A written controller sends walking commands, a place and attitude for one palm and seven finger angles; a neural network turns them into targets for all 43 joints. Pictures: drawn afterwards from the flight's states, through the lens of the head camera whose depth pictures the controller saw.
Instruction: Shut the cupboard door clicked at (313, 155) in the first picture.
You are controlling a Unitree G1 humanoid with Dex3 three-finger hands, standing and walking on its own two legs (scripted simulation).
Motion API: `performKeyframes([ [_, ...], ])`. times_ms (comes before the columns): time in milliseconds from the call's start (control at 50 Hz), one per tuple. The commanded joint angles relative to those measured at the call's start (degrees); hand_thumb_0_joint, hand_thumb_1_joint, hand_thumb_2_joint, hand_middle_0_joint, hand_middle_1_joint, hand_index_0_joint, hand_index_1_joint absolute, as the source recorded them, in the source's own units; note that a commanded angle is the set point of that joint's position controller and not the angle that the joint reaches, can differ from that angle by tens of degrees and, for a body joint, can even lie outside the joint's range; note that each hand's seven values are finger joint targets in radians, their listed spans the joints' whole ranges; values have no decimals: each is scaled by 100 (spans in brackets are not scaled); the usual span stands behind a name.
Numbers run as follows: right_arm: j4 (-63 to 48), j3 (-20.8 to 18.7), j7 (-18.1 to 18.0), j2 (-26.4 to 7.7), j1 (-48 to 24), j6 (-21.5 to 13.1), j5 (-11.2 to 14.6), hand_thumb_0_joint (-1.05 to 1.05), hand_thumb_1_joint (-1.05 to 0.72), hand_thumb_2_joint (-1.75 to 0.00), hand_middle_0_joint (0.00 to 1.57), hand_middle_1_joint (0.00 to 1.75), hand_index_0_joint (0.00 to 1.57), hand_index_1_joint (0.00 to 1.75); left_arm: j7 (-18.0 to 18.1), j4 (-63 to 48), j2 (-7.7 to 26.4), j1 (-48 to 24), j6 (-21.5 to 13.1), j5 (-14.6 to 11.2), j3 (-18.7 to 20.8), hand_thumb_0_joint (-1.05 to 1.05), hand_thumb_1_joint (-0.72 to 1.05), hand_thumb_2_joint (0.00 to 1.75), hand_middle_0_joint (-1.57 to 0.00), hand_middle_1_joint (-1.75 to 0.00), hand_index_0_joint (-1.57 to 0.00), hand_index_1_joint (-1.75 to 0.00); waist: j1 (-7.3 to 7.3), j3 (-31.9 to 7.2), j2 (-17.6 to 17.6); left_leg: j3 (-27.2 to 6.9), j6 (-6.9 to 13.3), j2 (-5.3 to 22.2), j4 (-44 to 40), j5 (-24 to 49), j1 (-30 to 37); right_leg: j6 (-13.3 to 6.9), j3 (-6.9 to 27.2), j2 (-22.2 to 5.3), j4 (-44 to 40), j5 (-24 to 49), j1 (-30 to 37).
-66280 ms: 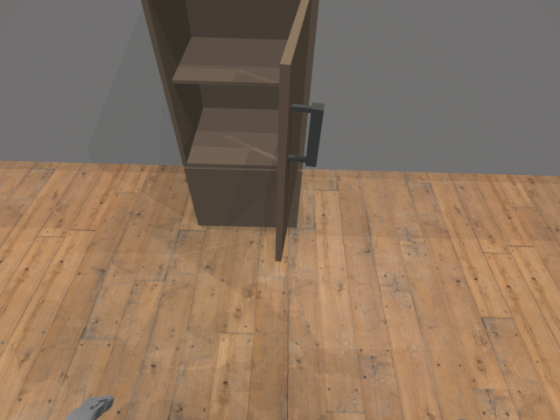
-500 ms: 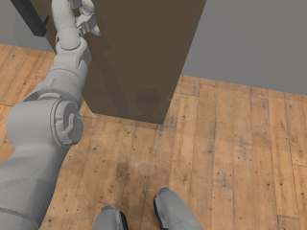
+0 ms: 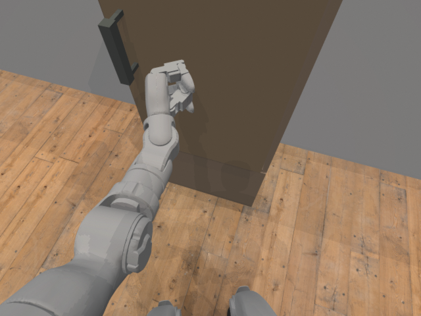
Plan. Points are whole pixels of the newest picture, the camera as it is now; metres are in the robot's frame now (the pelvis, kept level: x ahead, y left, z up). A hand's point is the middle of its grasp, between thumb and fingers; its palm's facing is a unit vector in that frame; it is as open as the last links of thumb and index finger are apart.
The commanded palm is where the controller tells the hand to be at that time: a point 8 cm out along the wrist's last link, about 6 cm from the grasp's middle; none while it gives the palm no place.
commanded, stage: draw the hand back to the body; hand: left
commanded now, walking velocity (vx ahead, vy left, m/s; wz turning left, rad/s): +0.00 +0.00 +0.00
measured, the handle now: (123, 49) +0.65 +0.12 +0.10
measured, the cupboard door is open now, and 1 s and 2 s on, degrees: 1 1 1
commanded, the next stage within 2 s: step back with the hand held close in 1.64 s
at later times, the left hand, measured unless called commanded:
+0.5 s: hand (121, 133) +0.39 +0.10 +0.15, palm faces +0.05 -1.00 +0.01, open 3.1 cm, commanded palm +0.35 +0.14 +0.15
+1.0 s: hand out of the picture +0.25 +0.22 +0.20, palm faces +0.28 -0.92 -0.27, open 4.2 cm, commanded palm +0.20 +0.26 +0.21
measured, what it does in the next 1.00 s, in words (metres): rises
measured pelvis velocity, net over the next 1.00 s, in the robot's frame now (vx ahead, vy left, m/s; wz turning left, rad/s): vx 0.00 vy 0.01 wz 0.01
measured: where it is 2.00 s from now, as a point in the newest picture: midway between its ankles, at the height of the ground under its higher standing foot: outside the picture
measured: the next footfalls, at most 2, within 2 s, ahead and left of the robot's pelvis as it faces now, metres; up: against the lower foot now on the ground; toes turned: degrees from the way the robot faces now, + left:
none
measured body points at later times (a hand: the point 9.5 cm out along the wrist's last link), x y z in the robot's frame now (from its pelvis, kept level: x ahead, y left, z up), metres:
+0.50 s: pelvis -0.01 +0.00 +0.04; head +0.01 -0.02 +0.49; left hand +0.38 +0.15 +0.15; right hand +0.07 -0.27 -0.08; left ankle -0.01 +0.12 -0.68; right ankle +0.00 -0.11 -0.68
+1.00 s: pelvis +0.00 +0.01 +0.06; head -0.02 -0.01 +0.51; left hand +0.23 +0.26 +0.21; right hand +0.19 -0.19 -0.03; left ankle -0.01 +0.12 -0.68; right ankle +0.00 -0.11 -0.68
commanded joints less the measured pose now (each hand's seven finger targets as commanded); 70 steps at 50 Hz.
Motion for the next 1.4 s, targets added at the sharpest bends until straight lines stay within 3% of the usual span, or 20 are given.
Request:
performKeyframes([
  [0, -210, -245, -152, -776, 1188, 127, 94, 0, -90, -90, 20, 30, 20, 30, 92, -518, 825, -2946, 166, -76, 231, 0, 90, 90, -130, -150, -130, -150, -373, -2304, -799, 61, 136, -230, -597, 1952, 1166, 75, 9, 136, -842, 2729, 1740],
  [40, -244, -194, -206, -757, 1068, 137, 113, 0, -90, -90, 20, 30, 20, 30, 41, -467, 871, -3107, 242, -258, 339, 0, 90, 90, -130, -150, -130, -150, -336, -2362, -859, 37, 130, -241, -628, 1869, 1131, 70, 21, 122, -864, 2663, 1830],
  [100, -499, -157, -244, -737, 945, 85, 104, 0, -90, -90, 20, 30, 20, 30, -163, -1233, 1305, -2590, -99, -478, 787, 0, 90, 90, -130, -150, -130, -150, 85, -2969, -715, 92, 130, -268, -726, 2247, 1389, 27, 77, 113, -800, 3107, 2483],
  [160, -653, -153, -214, -651, 823, 26, 152, 0, -90, -90, 20, 30, 20, 30, -462, -1875, 1292, -1584, -440, -369, 637, 0, 90, 90, -130, -150, -130, -150, 344, -3064, -539, 186, 119, -221, -778, 2551, 1577, 1, 97, 105, -769, 3458, 2713],
  [240, -833, -202, -227, -684, 684, 67, 332, 0, -90, -90, 20, 30, 20, 30, -802, -2456, 1093, -234, -128, -340, 238, 0, 90, 90, -130, -150, -130, -150, 456, -2451, -858, 286, 154, -186, -1132, 2190, 1626, 5, 91, 144, -1152, 3281, 2987],
  [300, -1010, -180, -370, -694, 329, 46, 537, 0, -90, -90, 20, 30, 20, 30, -1099, -3372, 955, 58, 377, -845, 77, 0, 90, 90, -130, -150, -130, -150, 503, -2150, -882, 351, 165, -194, -1464, 1846, 1972, 35, 132, 146, -1636, 2861, 3288],
  [360, -1011, -139, -528, -632, -9, -95, 644, 0, -90, -90, 20, 30, 20, 30, -1302, -4455, 920, 5, 571, -1168, -57, 0, 90, 90, -130, -150, -130, -150, 510, -1876, -728, 303, 201, -165, -1667, 1790, 2438, 63, 95, 152, -1899, 2600, 3276],
  [440, -961, -63, -634, -525, -349, -348, 680, 0, -90, -90, 20, 30, 20, 30, -1457, -5334, 879, 711, 503, -1085, -386, 0, 90, 90, -130, -150, -130, -150, 624, -1443, -101, 189, 178, -113, -1872, 1850, 2901, 1, -5, 155, -1915, 2373, 3131],
  [540, -1094, 59, -665, -543, -853, -412, 788, 0, -90, -90, 20, 30, 20, 30, -1718, -5140, 1026, 2300, 1165, -1153, -269, 0, 90, 90, -116, -135, -116, -135, 895, -609, -371, 186, 129, -131, -2259, 1295, 2740, 0, -22, 64, -2236, 1555, 3155],
  [560, -1180, 40, -742, -411, -1015, -264, 785, 0, -90, -90, 20, 30, 20, 30, -1617, -5792, 1343, 2369, 1062, -823, -554, 0, 90, 90, -113, -132, -113, -132, 795, -493, -684, 192, 140, -139, -2556, 1265, 2919, 39, 190, -31, -2575, 1282, 3326],
  [600, -1270, 60, -849, -439, -1227, -152, 790, 0, -90, -90, 20, 30, 20, 30, -1573, -5801, 1503, 3149, 1166, -878, -276, 0, 90, 90, -108, -126, -108, -126, 905, -176, -1053, 182, 181, -122, -2663, 1177, 2916, 70, 236, -68, -2843, 1006, 3485],
  [700, -1371, 200, -993, -369, -1590, -41, 763, 0, -90, -90, 20, 30, 20, 30, -1519, -7015, 1866, 3532, 1359, -828, -46, 0, 90, 90, -94, -111, -94, -111, 981, -176, -531, 126, 186, -69, -3013, 1385, 3506, 32, 146, -52, -3077, 1230, 3870],
  [780, -1388, 303, -1019, -296, -1675, -156, 698, 0, -90, -90, 20, 30, 20, 30, -1439, -7971, 1875, 3881, 1485, -752, -49, 0, 90, 90, -83, -99, -83, -99, 980, -196, 278, 71, 112, -46, -3233, 1724, 3910, -26, 17, -14, -3126, 1601, 4060],
  [920, -1311, 338, -1017, -320, -1725, -333, 601, 0, -90, -90, 20, 30, 20, 30, -1357, -8675, 1991, 5520, 1685, -750, 285, 0, 90, 90, -64, -78, -64, -78, 1077, 18, -108, 29, 79, -15, -3407, 2206, 4025, -5, -85, 1, -3270, 2015, 4373],
  [980, -1287, 311, -1018, -340, -1760, -309, 578, 0, -90, -90, 20, 30, 20, 30, -1335, -8727, 2130, 6118, 1738, -781, 646, 0, 90, 90, -56, -69, -56, -69, 1134, 234, -474, -8, 71, 1, -3477, 2135, 3901, 13, -114, 9, -3321, 1910, 4414],
  [1120, -1252, 258, -1013, -325, -1791, -478, 548, 0, -90, -90, 20, 30, 20, 30, -1225, -9679, 2672, 7002, 1642, -768, 1506, 0, 90, 90, -36, -48, -36, -48, 1276, 52, 268, -2, 6, -17, -3415, 2572, 3937, -5, -122, -31, -3222, 2188, 4667],
  [1200, -1170, 187, -1019, -367, -1726, -647, 518, 0, -90, -90, 20, 30, 20, 30, -1148, -9889, 3040, 7790, 1611, -783, 2111, 0, 90, 90, -25, -36, -25, -36, 1350, 37, 80, 19, 11, 4, -3288, 2989, 3919, 26, -134, -18, -3213, 2515, 4657],
  [1240, -1164, 170, -1014, -339, -1674, -676, 545, 0, -90, -90, 20, 30, 20, 30, -1134, -9936, 3035, 8038, 1612, -803, 2244, 0, 90, 90, -20, -30, -20, -30, 1340, 166, 102, 54, -6, 18, -3272, 3024, 3867, 33, -135, -39, -3177, 2506, 4590],
  [1300, -1032, 133, -1016, -432, -1602, -747, 550, 0, -90, -90, 20, 30, 20, 30, -1180, -9569, 2471, 7750, 1674, -764, 1649, 0, 90, 90, -20, -30, -20, -30, 1160, 669, -39, 82, 29, 37, -3320, 2766, 3860, 69, -148, -32, -3324, 2258, 4157],
  [1380, -1024, 84, -1064, -513, -1551, -772, 563, 0, -90, -90, 20, 30, 20, 30, -1116, -9448, 2547, 7369, 1673, -706, 1630, 0, 90, 90, -20, -30, -20, -30, 1155, 640, -246, 6, 69, 13, -3416, 2305, 3876, 67, -163, -22, -3303, 1772, 4063],
])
